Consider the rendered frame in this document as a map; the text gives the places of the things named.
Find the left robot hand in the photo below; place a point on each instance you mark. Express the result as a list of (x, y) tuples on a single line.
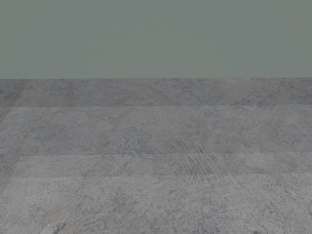
[(53, 227)]

